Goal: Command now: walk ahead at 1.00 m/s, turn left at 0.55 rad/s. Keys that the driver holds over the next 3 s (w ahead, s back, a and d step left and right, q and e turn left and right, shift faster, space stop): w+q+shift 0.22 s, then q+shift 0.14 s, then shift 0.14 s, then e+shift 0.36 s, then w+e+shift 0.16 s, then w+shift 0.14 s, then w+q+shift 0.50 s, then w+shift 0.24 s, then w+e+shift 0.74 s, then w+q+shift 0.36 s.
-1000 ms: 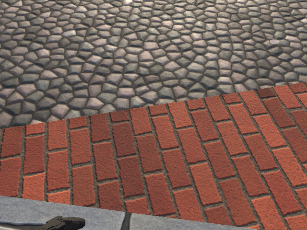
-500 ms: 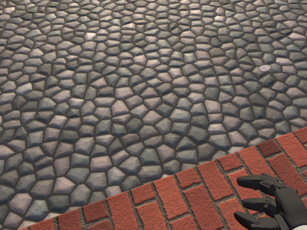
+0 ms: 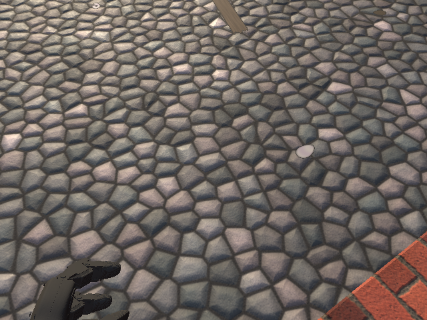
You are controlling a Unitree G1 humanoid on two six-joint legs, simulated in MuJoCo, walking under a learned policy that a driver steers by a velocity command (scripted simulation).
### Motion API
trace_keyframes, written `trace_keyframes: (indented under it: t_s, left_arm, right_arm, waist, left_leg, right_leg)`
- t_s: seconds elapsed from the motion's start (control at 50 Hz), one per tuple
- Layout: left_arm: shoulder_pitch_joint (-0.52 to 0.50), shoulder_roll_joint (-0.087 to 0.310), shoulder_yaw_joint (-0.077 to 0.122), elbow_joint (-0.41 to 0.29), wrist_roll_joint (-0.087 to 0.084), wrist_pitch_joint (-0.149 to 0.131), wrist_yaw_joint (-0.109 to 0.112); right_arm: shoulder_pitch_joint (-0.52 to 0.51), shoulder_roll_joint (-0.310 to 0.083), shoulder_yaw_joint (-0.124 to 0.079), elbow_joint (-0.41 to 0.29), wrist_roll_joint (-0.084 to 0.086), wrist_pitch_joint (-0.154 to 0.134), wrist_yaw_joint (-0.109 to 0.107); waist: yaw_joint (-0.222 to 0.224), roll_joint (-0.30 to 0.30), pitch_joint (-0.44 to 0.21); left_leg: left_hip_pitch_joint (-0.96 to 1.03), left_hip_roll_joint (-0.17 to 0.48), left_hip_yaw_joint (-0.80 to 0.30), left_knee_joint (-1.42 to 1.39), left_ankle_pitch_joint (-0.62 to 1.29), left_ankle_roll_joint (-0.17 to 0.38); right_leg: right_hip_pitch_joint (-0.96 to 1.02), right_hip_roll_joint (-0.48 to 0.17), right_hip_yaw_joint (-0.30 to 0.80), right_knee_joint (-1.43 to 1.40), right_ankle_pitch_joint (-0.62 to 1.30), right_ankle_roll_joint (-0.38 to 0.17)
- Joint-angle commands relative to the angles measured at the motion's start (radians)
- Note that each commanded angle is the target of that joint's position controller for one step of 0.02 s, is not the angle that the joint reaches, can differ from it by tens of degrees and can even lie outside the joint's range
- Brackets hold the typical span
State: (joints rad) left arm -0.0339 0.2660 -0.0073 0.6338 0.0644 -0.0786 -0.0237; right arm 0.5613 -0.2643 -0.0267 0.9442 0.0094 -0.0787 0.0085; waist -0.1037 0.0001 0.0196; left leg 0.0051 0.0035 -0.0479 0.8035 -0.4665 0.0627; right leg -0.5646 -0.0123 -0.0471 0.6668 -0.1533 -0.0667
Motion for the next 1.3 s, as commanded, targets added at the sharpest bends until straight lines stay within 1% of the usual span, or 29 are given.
trace_keyframes:
  t_s: [0.02, 0.1, 0.14, 0.2, 0.26, 0.3, 0.34, 0.36, 0.38, 0.4, 0.42, 0.44, 0.46, 0.5, 0.52, 0.54, 0.56, 0.64, 0.78, 0.8, 0.82, 0.84, 0.88, 0.92, 1.02, 1.1, 1.24, 1.26, 1.3]
  left_arm:
    - [0.413, 0.212, 0.094, 0.084, -0.019, 0.003, 0.025]
    - [0.330, 0.098, 0.075, 0.136, -0.046, -0.027, 0.018]
    - [0.330, 0.124, 0.086, 0.170, -0.055, -0.041, 0.012]
    - [0.321, 0.088, 0.081, 0.220, -0.047, -0.081, 0.021]
    - [0.284, 0.078, 0.070, 0.223, -0.060, -0.110, 0.042]
    - [0.316, 0.094, 0.071, 0.234, -0.058, -0.097, 0.053]
    - [0.391, 0.129, 0.076, 0.246, -0.072, -0.071, 0.055]
    - [0.422, 0.146, 0.077, 0.250, -0.084, -0.054, 0.052]
    - [0.422, 0.148, 0.080, 0.246, -0.074, -0.036, 0.051]
    - [0.379, 0.150, 0.090, 0.248, -0.096, -0.011, 0.051]
    - [0.351, 0.094, 0.089, 0.260, -0.092, 0.014, 0.061]
    - [0.523, 0.056, 0.073, 0.187, -0.068, 0.015, 0.069]
    - [0.479, 0.060, 0.050, 0.150, -0.047, 0.020, 0.075]
    - [0.421, 0.093, 0.048, 0.167, -0.005, 0.038, 0.072]
    - [0.519, 0.072, 0.045, 0.191, -0.007, 0.054, 0.060]
    - [0.472, 0.102, 0.054, 0.217, -0.009, 0.074, 0.067]
    - [0.414, 0.078, 0.051, 0.201, -0.036, 0.086, 0.066]
    - [0.377, 0.016, 0.037, 0.214, -0.073, 0.068, 0.048]
    - [0.310, 0.019, 0.070, 0.149, -0.034, 0.072, 0.001]
    - [0.375, 0.070, 0.088, 0.155, -0.034, 0.067, 0.004]
    - [0.412, 0.177, 0.119, 0.148, -0.037, 0.070, 0.011]
    - [0.428, 0.196, 0.126, 0.153, -0.061, 0.085, 0.011]
    - [0.358, 0.154, 0.124, 0.138, -0.058, 0.103, 0.020]
    - [0.281, 0.118, 0.116, 0.115, -0.060, 0.121, 0.022]
    - [0.344, 0.193, 0.144, 0.130, -0.062, 0.100, 0.010]
    - [0.328, 0.176, 0.138, 0.122, -0.061, 0.085, 0.011]
    - [0.250, 0.164, 0.122, 0.075, -0.049, 0.065, -0.002]
    - [0.216, 0.136, 0.109, 0.055, -0.044, 0.057, 0.001]
    - [0.088, 0.047, 0.073, -0.039, -0.047, 0.028, -0.003]
  right_arm:
    - [-0.116, -0.161, -0.040, -0.138, 0.003, -0.007, -0.012]
    - [-0.154, -0.090, -0.039, -0.130, -0.031, 0.059, 0.010]
    - [-0.225, -0.068, -0.040, -0.173, -0.044, 0.089, 0.035]
    - [-0.351, -0.062, -0.050, -0.220, -0.046, 0.081, 0.059]
    - [-0.361, -0.032, -0.043, -0.212, -0.042, 0.058, 0.101]
    - [-0.345, -0.044, -0.045, -0.186, -0.033, 0.060, 0.102]
    - [-0.335, -0.064, -0.048, -0.156, -0.064, 0.079, 0.069]
    - [-0.255, -0.074, -0.053, -0.132, -0.084, 0.086, 0.052]
    - [-0.060, -0.111, -0.076, -0.052, -0.072, 0.093, 0.032]
    - [0.052, -0.167, -0.099, 0.000, -0.084, 0.086, 0.009]
    - [0.044, -0.251, -0.117, 0.002, -0.082, 0.075, -0.003]
    - [0.027, -0.355, -0.117, -0.015, -0.057, 0.058, 0.002]
    - [0.007, -0.323, -0.117, -0.061, -0.025, 0.052, 0.000]
    - [-0.194, -0.208, -0.083, -0.123, -0.019, 0.060, -0.010]
    - [-0.292, -0.193, -0.075, -0.136, -0.019, 0.049, -0.031]
    - [-0.338, -0.120, -0.048, -0.146, -0.019, 0.030, -0.030]
    - [-0.308, -0.111, -0.035, -0.110, -0.028, 0.016, -0.022]
    - [-0.303, -0.088, -0.031, -0.040, -0.030, -0.012, -0.001]
    - [-0.310, -0.104, -0.061, -0.065, -0.025, 0.073, -0.040]
    - [-0.294, -0.113, -0.070, -0.079, -0.033, 0.079, -0.041]
    - [-0.290, -0.087, -0.068, -0.126, -0.027, 0.093, -0.036]
    - [-0.308, -0.024, -0.047, -0.160, -0.038, 0.109, -0.031]
    - [-0.369, -0.032, -0.041, -0.166, -0.041, 0.105, -0.020]
    - [-0.426, -0.075, -0.048, -0.187, -0.058, 0.092, -0.004]
    - [-0.483, -0.069, -0.042, -0.194, -0.056, 0.075, 0.015]
    - [-0.500, -0.066, -0.034, -0.196, -0.046, 0.059, 0.008]
    - [-0.391, -0.088, -0.019, -0.181, -0.021, 0.026, -0.007]
    - [-0.319, -0.103, -0.020, -0.162, -0.027, 0.016, -0.008]
    - [-0.177, -0.267, -0.067, -0.126, -0.042, 0.011, 0.000]
  waist:
    - [0.228, -0.116, -0.263]
    - [0.111, -0.092, -0.011]
    - [0.094, -0.074, 0.060]
    - [0.071, -0.053, 0.093]
    - [0.028, -0.006, 0.045]
    - [0.021, 0.011, 0.052]
    - [0.040, 0.027, 0.057]
    - [0.014, 0.019, 0.026]
    - [-0.042, 0.002, -0.083]
    - [-0.125, 0.067, -0.041]
    - [-0.153, 0.180, 0.060]
    - [0.046, 0.190, -0.032]
    - [0.005, 0.060, -0.223]
    - [0.083, -0.130, -0.164]
    - [0.165, -0.046, -0.246]
    - [0.167, -0.128, -0.158]
    - [0.163, -0.102, -0.089]
    - [0.130, 0.069, -0.118]
    - [0.117, 0.036, -0.031]
    - [0.140, -0.072, -0.052]
    - [0.147, -0.291, -0.086]
    - [0.136, -0.309, -0.163]
    - [0.120, -0.061, -0.091]
    - [0.102, -0.102, -0.045]
    - [0.137, -0.084, -0.058]
    - [0.150, -0.127, -0.066]
    - [0.095, -0.084, -0.043]
    - [0.063, -0.028, -0.052]
    - [0.019, 0.254, 0.036]
  left_leg:
    - [-0.746, 0.036, -0.055, 0.576, 0.146, 0.063]
    - [-0.604, 0.131, -0.046, 0.376, 0.179, 0.026]
    - [-0.656, 0.160, -0.024, 0.299, 0.201, 0.014]
    - [-0.729, 0.155, -0.024, 0.106, 0.559, 0.033]
    - [-0.356, 0.057, 0.116, -0.140, 1.124, 0.062]
    - [-0.283, 0.022, 0.178, -0.193, 1.209, 0.058]
    - [-0.247, -0.049, 0.276, -0.242, 1.109, 0.047]
    - [-0.177, -0.061, 0.287, -0.277, 1.077, 0.059]
    - [-0.033, -0.043, 0.224, -0.332, 1.099, 0.081]
    - [0.051, 0.016, 0.132, -0.511, 1.149, 0.154]
    - [0.152, 0.095, 0.017, -0.524, 1.357, 0.202]
    - [0.430, 0.294, -0.110, -0.129, 2.073, 0.196]
    - [0.493, 0.372, -0.265, -0.167, 1.930, 0.273]
    - [0.178, 0.351, -0.348, -0.318, 1.360, 0.319]
    - [0.063, 0.430, -0.396, -0.380, 1.014, 0.359]
    - [-0.166, 0.386, -0.313, -0.436, 1.095, 0.337]
    - [-0.327, 0.317, -0.204, -0.480, 1.131, 0.305]
    - [-0.255, 0.181, 0.059, -0.442, 1.205, 0.151]
    - [-0.167, 0.228, 0.129, -0.220, 0.798, 0.089]
    - [-0.239, 0.163, 0.177, -0.033, 0.668, 0.033]
    - [-0.444, -0.052, 0.238, 0.296, 0.111, -0.036]
    - [-0.563, -0.124, 0.067, 0.452, -0.251, -0.057]
    - [-0.623, -0.037, -0.028, 0.453, -0.074, -0.066]
    - [-0.605, 0.005, -0.008, 0.256, 0.044, -0.068]
    - [-0.523, -0.027, 0.001, 0.041, 0.116, -0.125]
    - [-0.484, -0.021, 0.023, -0.074, 0.177, -0.137]
    - [-0.159, -0.006, 0.090, -0.378, 0.229, -0.022]
    - [-0.069, 0.024, 0.033, -0.409, 0.158, 0.008]
    - [0.064, 0.352, -0.646, -0.692, -0.327, 0.172]
  right_leg:
    - [0.837, -0.382, 0.673, -0.351, -0.482, -0.142]
    - [0.447, -0.297, 0.255, -0.434, -0.073, -0.097]
    - [0.431, -0.303, 0.149, -0.486, 0.034, -0.107]
    - [0.458, -0.240, -0.032, -0.452, 0.114, -0.050]
    - [0.228, -0.146, -0.236, -0.355, 0.028, 0.036]
    - [0.255, -0.151, -0.282, -0.204, 0.058, 0.049]
    - [0.355, -0.174, -0.294, 0.046, 0.271, 0.064]
    - [0.391, -0.197, -0.287, 0.256, 0.372, 0.062]
    - [0.447, -0.202, -0.249, 0.502, 0.424, 0.059]
    - [0.351, -0.131, -0.235, 0.920, 0.068, 0.075]
    - [0.086, 0.029, -0.210, 1.344, -0.718, 0.072]
    - [-0.262, -0.012, -0.056, 1.328, -0.734, 0.079]
    - [-0.309, -0.068, 0.040, 1.202, -0.597, 0.090]
    - [-0.242, -0.103, 0.060, 1.079, -0.376, 0.082]
    - [-0.194, -0.111, 0.099, 0.925, -0.261, 0.096]
    - [-0.031, -0.135, 0.112, 0.773, -0.218, 0.119]
    - [0.093, -0.125, 0.089, 0.619, -0.181, 0.114]
    - [0.248, -0.081, 0.043, 0.183, 0.059, 0.032]
    - [0.220, -0.029, 0.004, -0.026, -0.057, -0.072]
    - [0.317, -0.081, 0.137, -0.090, 0.260, -0.122]
    - [0.413, -0.296, 0.506, -0.208, 0.693, -0.279]
    - [0.456, -0.362, 0.715, -0.313, 0.640, -0.358]
    - [0.386, -0.253, 0.583, -0.357, 0.023, -0.295]
    - [0.326, -0.161, 0.550, -0.475, -0.499, -0.200]
    - [0.352, -0.085, 0.540, -0.496, -0.471, -0.158]
    - [0.350, -0.068, 0.509, -0.472, -0.406, -0.134]
    - [0.155, -0.083, 0.470, -0.400, -0.449, -0.110]
    - [0.084, -0.056, 0.415, -0.301, -0.444, -0.091]
    - [-0.286, 0.084, 0.073, 0.092, -0.276, -0.015]
